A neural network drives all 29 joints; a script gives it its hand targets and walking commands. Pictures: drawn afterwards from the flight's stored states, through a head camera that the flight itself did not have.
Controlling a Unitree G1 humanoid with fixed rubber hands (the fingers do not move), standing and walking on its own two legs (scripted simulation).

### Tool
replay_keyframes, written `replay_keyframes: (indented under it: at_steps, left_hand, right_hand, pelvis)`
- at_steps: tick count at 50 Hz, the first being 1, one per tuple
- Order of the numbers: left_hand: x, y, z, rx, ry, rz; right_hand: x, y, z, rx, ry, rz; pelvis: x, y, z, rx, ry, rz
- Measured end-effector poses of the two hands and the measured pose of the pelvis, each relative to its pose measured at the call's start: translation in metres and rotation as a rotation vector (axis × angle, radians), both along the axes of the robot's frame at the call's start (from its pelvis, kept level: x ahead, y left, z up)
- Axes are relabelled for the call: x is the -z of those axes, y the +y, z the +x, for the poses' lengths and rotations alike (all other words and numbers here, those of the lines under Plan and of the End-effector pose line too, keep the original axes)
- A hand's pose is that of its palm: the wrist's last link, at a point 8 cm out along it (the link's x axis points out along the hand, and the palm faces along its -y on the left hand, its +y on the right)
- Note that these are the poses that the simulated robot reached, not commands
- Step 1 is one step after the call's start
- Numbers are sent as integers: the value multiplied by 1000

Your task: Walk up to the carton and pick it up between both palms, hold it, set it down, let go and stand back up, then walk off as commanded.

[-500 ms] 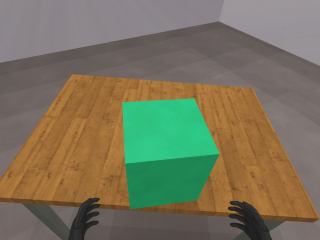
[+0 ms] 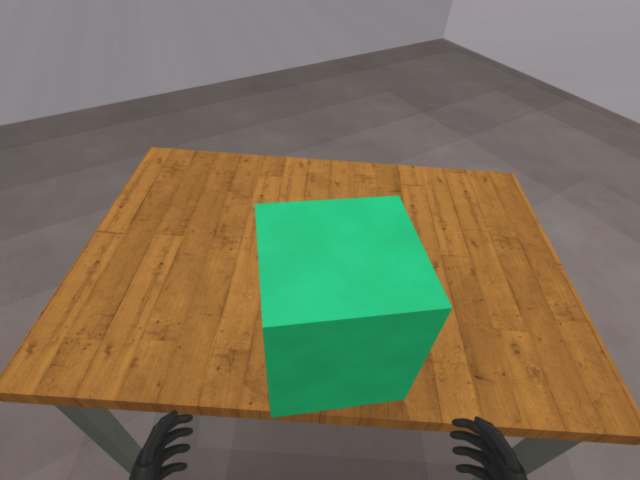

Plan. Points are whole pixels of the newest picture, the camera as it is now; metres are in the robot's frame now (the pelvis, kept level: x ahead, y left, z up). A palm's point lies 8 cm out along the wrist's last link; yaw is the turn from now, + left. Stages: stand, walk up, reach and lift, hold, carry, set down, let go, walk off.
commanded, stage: set down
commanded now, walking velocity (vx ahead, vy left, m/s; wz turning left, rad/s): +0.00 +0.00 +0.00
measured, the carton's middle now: (334, 307) +0.37 -0.01 +0.00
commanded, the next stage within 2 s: let go in 0.66 s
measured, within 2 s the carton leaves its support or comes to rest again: neither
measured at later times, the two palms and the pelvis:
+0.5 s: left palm out of the picture +0.15 +0.23 -0.08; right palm out of the picture +0.15 -0.21 -0.08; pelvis +0.00 +0.01 +0.00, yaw +0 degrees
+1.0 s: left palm (137, 475) +0.16 +0.23 -0.08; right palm out of the picture +0.15 -0.21 -0.08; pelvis +0.00 +0.01 +0.00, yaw +0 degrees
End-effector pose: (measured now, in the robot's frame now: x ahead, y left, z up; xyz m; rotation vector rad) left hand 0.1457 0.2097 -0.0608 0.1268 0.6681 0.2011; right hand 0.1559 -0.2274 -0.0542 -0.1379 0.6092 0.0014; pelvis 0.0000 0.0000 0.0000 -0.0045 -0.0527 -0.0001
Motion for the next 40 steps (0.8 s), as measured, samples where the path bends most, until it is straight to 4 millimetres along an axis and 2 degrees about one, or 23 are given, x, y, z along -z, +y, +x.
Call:
replay_keyframes:
  at_steps: [24,40]
  left_hand:
    - [20,20,3,49,128,2]
    - [23,28,15,78,150,-3]
  right_hand:
    - [22,14,-8,37,92,-41]
    - [27,17,1,41,90,-71]
  pelvis:
    - [1,9,4,8,-8,-7]
    - [3,14,6,5,-17,-13]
